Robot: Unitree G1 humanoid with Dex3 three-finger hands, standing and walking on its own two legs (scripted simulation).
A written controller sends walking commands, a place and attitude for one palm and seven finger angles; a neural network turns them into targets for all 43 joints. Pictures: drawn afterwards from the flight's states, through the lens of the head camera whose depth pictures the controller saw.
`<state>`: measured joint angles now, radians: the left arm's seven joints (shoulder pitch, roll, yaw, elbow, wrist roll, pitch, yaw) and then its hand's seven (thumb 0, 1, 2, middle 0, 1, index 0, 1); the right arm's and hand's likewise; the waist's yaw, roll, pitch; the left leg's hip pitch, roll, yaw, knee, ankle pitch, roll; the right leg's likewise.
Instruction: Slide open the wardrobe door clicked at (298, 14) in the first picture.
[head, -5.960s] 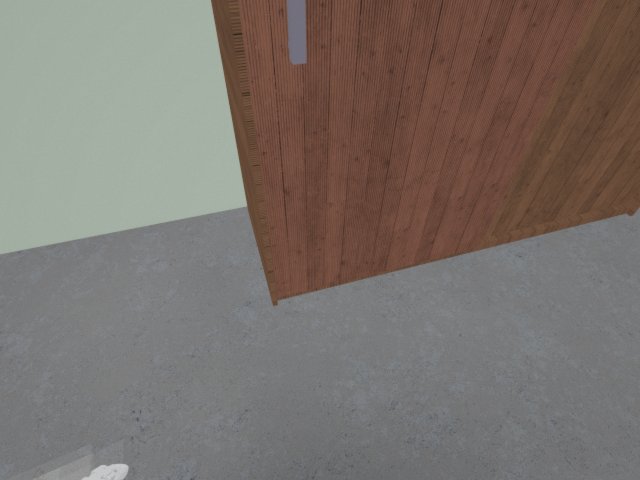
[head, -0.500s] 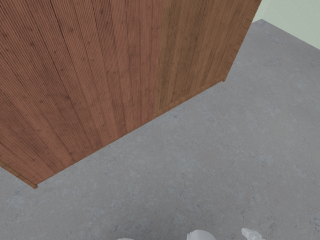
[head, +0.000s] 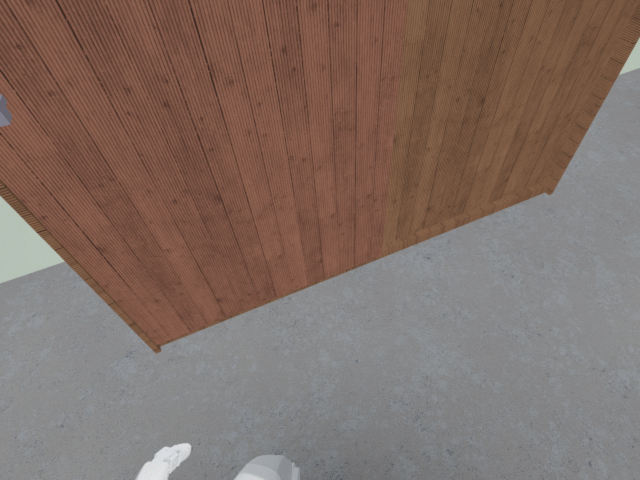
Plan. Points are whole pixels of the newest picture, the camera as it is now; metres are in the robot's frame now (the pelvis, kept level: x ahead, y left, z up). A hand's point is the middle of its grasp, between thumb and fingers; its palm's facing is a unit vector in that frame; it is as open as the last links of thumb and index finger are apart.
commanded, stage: turn to face it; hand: left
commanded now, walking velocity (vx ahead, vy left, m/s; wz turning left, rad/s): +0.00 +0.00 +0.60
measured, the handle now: out of the picture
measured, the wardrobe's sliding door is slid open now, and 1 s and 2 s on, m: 0.00 0.00 0.00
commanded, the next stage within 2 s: take the last steps up to it in 0.60 s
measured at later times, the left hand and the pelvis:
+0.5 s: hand out of the picture -0.03 +0.28 -0.17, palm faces +0.30 -0.92 -0.25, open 7.4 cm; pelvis -0.02 +0.06 +0.00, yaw +14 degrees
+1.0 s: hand out of the picture -0.04 +0.19 -0.14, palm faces +0.41 -0.87 -0.26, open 7.3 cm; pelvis +0.02 +0.01 +0.01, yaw +22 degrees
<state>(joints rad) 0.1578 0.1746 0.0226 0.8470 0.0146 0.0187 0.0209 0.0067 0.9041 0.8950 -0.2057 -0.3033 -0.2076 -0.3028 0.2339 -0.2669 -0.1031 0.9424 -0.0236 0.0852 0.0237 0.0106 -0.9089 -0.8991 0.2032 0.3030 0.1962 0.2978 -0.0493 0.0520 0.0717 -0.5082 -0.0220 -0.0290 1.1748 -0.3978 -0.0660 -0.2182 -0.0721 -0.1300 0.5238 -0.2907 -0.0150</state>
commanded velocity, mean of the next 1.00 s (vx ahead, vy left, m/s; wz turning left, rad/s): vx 0.10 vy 0.02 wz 0.28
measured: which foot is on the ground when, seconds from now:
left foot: up 0.00-0.26, down 0.28-0.82, up 0.84-1.00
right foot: down 0.00-0.28, up 0.30-0.80, down 0.82-1.00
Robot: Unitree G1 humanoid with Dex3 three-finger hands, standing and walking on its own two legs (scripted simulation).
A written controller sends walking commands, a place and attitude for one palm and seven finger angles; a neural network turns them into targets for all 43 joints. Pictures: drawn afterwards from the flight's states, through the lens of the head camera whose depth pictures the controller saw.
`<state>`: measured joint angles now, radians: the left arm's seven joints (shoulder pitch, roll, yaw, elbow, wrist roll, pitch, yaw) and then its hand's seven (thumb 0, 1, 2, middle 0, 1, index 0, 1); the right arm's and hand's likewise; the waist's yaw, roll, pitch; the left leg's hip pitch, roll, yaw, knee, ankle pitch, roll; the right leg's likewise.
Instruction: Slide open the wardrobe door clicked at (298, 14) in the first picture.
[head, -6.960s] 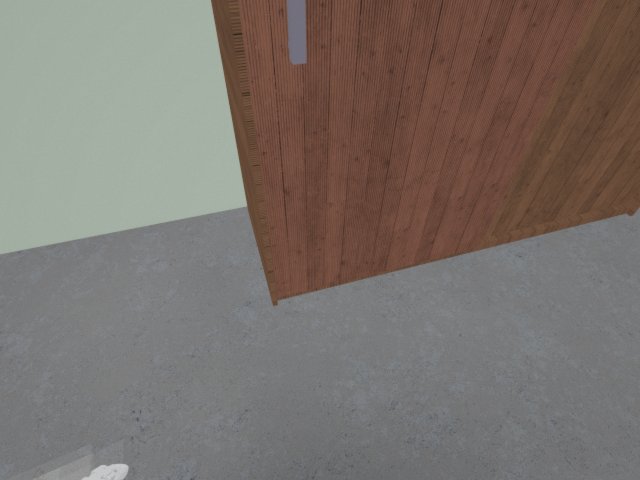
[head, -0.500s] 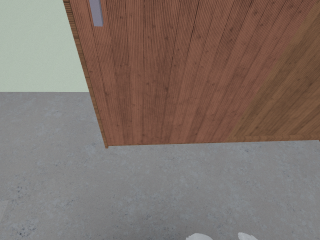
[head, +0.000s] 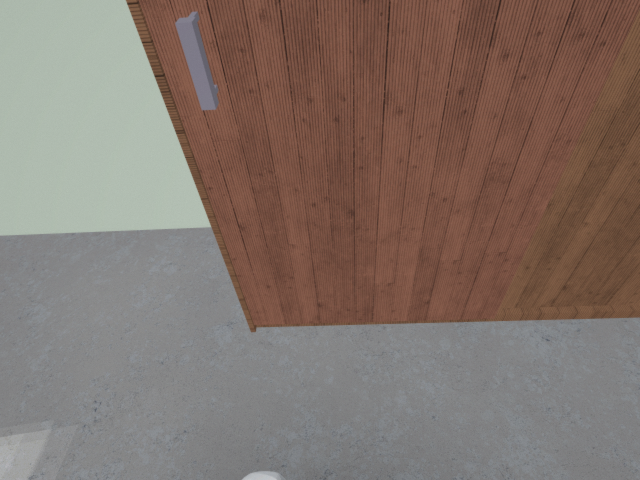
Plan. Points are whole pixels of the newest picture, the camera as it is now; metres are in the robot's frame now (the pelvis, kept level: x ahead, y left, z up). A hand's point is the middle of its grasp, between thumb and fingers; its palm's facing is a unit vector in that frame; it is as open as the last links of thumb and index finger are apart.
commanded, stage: take the last steps up to it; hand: left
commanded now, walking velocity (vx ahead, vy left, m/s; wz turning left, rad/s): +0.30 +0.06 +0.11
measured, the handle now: (202, 61) +0.74 +0.24 +0.21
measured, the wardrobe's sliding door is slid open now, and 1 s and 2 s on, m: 0.00 0.00 0.00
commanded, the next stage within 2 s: come to a stop and stand still in 0.62 s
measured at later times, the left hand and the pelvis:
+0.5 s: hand out of the picture +0.04 +0.23 -0.19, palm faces +0.15 -0.98 -0.15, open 7.4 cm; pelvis +0.14 +0.08 -0.02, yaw +1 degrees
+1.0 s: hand (212, 374) +0.33 +0.23 -0.17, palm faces +0.03 -0.98 -0.21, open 7.3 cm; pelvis +0.23 +0.06 -0.02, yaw +2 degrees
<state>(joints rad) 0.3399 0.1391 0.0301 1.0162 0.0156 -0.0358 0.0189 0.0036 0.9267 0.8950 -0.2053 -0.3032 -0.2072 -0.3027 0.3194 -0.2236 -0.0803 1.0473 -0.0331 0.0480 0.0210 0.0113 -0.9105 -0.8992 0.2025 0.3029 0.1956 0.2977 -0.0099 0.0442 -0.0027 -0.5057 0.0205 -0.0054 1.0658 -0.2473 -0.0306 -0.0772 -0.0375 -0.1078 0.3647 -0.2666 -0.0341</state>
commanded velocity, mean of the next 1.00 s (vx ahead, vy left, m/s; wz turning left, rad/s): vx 0.09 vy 0.04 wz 0.00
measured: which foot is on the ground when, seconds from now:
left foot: up 0.00-0.34, down 0.36-0.84, up 0.86-1.00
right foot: down 0.00-0.36, up 0.38-0.80, down 0.82-1.00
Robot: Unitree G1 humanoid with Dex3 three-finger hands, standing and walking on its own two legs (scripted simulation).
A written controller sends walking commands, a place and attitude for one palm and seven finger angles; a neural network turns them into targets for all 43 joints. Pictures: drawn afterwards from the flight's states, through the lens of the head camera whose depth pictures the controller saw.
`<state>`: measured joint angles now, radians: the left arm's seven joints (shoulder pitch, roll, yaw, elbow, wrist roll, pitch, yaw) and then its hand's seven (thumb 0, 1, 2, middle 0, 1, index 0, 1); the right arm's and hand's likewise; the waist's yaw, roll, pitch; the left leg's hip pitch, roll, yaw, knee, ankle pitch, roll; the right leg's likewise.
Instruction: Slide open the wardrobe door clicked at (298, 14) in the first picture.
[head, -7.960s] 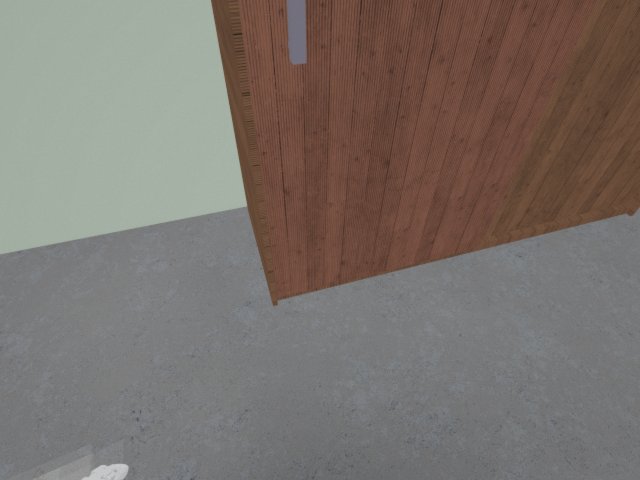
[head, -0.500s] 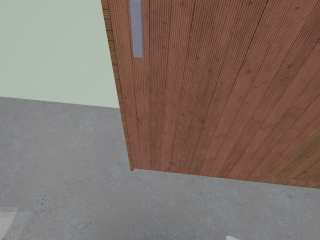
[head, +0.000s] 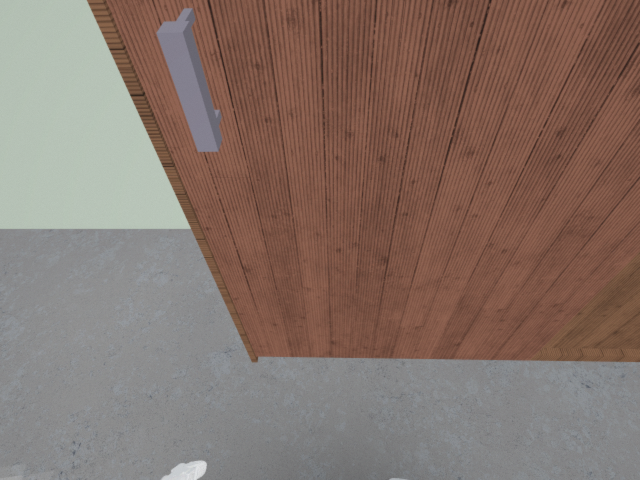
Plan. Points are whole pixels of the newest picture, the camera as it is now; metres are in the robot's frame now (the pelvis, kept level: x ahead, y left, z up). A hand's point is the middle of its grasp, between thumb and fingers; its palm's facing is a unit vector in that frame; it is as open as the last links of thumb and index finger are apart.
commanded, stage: come to a stop and stand still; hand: left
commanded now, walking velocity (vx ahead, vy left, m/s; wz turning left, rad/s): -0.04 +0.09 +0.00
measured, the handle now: (198, 82) +0.52 +0.16 +0.23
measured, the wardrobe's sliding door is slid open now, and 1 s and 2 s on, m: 0.00 0.00 0.00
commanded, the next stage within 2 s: look again from close up in 1.66 s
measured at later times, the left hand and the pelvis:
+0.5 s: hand out of the picture -0.06 +0.24 -0.17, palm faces +0.04 -0.97 -0.22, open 7.4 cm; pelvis -0.05 +0.05 +0.00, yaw -1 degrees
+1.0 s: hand out of the picture -0.08 +0.19 -0.17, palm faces +0.02 -0.99 -0.15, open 7.3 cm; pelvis -0.07 +0.04 +0.01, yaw -1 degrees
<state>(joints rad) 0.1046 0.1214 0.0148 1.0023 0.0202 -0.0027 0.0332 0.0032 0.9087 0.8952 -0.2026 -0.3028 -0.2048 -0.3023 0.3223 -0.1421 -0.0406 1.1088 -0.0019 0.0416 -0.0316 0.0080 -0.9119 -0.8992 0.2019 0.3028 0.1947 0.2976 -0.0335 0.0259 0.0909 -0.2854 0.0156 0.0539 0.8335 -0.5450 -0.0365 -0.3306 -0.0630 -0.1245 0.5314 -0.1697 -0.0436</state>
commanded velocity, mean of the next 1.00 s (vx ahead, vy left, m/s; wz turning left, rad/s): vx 0.00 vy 0.00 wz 0.00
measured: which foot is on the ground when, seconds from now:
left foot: up 0.00-0.16, down 0.18-1.00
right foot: down 0.00-0.20, up 0.22-0.48, down 0.50-1.00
